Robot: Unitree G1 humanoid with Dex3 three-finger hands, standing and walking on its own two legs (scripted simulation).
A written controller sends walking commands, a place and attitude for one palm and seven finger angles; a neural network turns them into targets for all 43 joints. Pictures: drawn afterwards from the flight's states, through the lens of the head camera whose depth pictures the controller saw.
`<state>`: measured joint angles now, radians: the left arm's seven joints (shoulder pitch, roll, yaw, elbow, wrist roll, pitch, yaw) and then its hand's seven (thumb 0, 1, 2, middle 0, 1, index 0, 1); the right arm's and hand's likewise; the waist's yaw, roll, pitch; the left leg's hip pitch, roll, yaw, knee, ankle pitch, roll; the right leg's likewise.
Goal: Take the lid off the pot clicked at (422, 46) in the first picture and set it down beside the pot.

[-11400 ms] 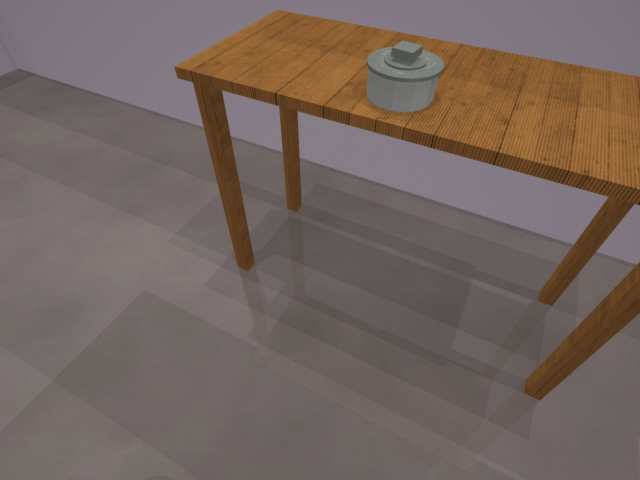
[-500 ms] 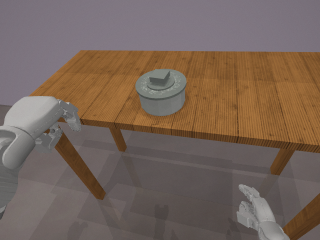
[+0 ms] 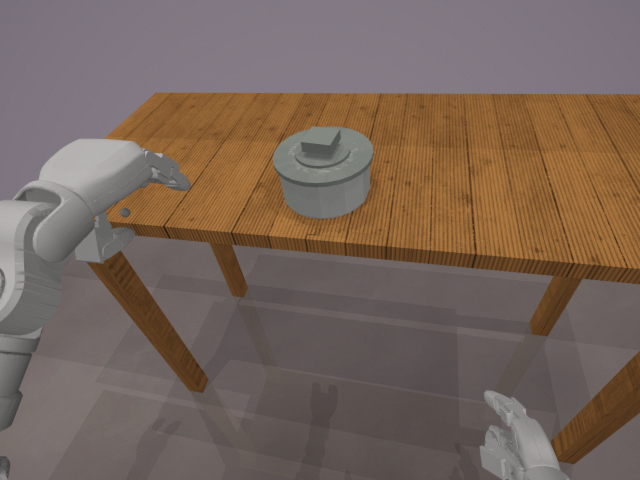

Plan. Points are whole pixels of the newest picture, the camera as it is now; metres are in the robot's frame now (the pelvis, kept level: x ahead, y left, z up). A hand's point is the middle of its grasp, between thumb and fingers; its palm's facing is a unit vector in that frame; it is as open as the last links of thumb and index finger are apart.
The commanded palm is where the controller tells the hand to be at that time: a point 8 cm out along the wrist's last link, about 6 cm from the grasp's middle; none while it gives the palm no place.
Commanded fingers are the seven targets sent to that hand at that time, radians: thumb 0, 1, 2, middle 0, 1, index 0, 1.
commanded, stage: move the open hand above the knob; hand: left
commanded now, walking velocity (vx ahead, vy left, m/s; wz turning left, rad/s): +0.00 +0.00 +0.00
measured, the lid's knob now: (321, 140) +0.57 +0.07 +0.15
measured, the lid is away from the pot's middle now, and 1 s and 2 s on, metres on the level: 0.00 0.00 0.00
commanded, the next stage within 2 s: none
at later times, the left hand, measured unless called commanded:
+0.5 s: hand (203, 182) +0.38 +0.18 +0.21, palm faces -0.12 +0.02 -0.99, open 10.2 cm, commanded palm +0.35 +0.19 +0.29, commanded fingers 0.00 -0.40 1.65 -0.85 -0.08 -0.85 -0.08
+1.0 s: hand (236, 134) +0.46 +0.16 +0.23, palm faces -0.16 -0.03 -0.99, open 10.2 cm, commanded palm +0.43 +0.15 +0.29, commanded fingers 0.00 -0.40 1.65 -0.85 -0.08 -0.85 -0.08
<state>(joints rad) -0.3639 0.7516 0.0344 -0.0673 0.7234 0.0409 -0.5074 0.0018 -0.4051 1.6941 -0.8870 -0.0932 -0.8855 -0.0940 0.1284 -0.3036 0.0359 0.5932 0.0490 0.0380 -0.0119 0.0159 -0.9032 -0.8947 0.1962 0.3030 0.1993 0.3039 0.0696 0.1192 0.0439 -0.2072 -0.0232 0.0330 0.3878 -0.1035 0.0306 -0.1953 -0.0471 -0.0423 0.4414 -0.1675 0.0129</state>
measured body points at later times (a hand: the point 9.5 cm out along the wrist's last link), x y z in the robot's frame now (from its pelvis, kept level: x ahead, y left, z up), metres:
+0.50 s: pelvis +0.02 -0.01 +0.00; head +0.02 -0.06 +0.45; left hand +0.38 +0.18 +0.27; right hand +0.23 -0.23 -0.10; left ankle +0.07 +0.10 -0.74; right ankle +0.05 -0.13 -0.74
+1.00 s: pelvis +0.05 -0.01 +0.00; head +0.06 -0.06 +0.45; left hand +0.46 +0.16 +0.28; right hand +0.24 -0.24 -0.11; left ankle +0.07 +0.10 -0.74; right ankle +0.05 -0.13 -0.74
